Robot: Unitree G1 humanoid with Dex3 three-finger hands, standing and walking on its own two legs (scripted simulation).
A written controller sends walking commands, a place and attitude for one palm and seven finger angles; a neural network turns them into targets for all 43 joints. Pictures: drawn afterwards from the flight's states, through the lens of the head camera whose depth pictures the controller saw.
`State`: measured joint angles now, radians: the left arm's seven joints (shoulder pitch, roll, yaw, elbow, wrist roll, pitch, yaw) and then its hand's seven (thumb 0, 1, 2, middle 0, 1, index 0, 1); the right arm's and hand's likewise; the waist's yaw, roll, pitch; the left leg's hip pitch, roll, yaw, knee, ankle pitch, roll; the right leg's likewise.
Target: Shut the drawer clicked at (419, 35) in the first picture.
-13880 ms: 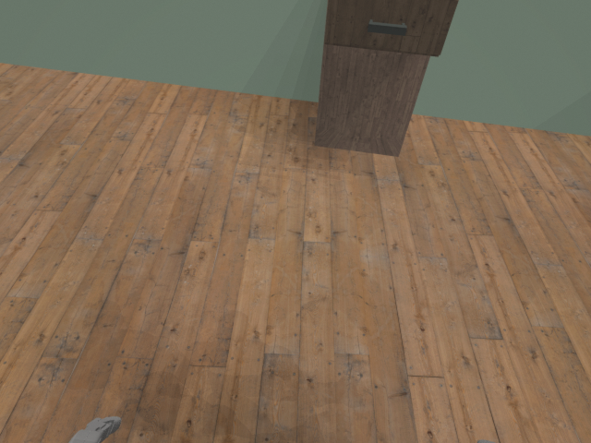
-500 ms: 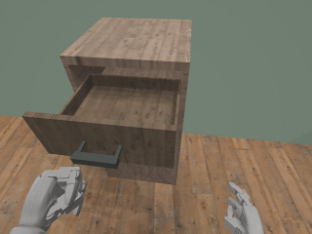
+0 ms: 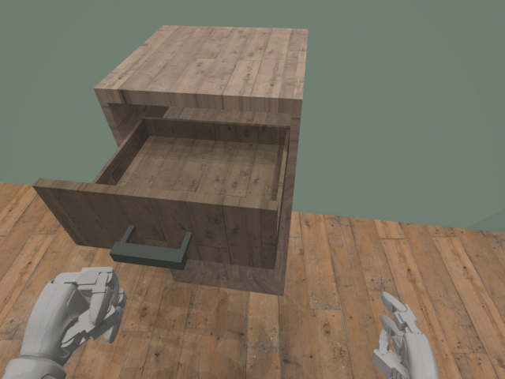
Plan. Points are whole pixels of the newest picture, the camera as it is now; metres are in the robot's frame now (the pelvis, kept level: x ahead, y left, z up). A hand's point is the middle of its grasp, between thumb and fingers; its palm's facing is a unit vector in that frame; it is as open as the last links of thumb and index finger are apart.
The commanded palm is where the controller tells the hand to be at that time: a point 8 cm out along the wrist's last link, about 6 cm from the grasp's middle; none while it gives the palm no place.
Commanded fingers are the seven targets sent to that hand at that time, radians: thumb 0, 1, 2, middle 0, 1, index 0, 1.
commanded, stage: bring the fist close to the handle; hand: left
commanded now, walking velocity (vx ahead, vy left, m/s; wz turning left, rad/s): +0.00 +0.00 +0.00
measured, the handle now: (154, 244) +0.33 +0.22 +0.02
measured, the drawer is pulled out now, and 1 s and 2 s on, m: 0.28 0.28 0.24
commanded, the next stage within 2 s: push the drawer shut in 1.26 s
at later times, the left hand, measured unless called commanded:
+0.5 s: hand (143, 305) +0.20 +0.18 +0.06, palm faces -0.06 -1.00 -0.04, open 3.3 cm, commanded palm +0.18 +0.24 +0.06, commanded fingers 0.00 0.90 0.90 -1.40 -1.60 -1.40 -1.60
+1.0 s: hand (156, 294) +0.24 +0.19 +0.02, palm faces -0.04 -1.00 -0.06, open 3.3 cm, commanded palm +0.21 +0.24 +0.03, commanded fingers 0.00 0.90 0.90 -1.40 -1.60 -1.40 -1.60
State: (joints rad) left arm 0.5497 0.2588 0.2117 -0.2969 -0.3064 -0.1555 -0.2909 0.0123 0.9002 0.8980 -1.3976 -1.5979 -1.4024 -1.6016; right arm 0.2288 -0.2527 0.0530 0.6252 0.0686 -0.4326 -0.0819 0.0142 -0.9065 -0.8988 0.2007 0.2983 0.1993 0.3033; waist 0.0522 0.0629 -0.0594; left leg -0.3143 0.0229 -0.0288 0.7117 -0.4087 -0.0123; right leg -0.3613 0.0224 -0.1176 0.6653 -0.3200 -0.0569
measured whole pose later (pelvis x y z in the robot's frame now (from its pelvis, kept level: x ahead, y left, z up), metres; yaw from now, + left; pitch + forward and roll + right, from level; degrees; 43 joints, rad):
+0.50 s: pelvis -0.01 +0.03 -0.01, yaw +0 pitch +5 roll -1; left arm 0.42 0.19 0.09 -0.15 -0.21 -0.25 -0.22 0.01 0.90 0.90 -1.40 -1.60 -1.40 -1.60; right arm 0.24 -0.24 0.04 0.61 0.03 -0.36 -0.05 0.01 -0.91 -0.90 0.20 0.30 0.20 0.30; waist 0.01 0.03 -0.05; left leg -0.46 -0.02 0.00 0.81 -0.44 0.03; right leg -0.52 -0.02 -0.09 0.77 -0.34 -0.02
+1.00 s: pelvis -0.01 +0.03 -0.03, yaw -1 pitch +11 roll -1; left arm 0.30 0.21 0.11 -0.01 -0.21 -0.34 -0.19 0.01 0.90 0.90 -1.40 -1.60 -1.40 -1.60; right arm 0.24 -0.25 0.03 0.57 0.02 -0.26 -0.03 0.01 -0.91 -0.90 0.20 0.30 0.20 0.30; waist -0.01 0.03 -0.08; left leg -0.66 -0.01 0.00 0.96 -0.50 0.02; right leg -0.71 -0.02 -0.09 0.91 -0.40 -0.03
